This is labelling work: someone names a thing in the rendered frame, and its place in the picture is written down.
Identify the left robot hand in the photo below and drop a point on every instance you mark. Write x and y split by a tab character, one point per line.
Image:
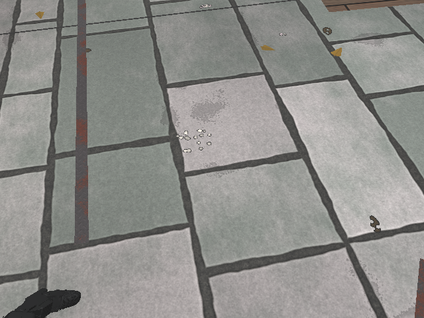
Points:
43	302

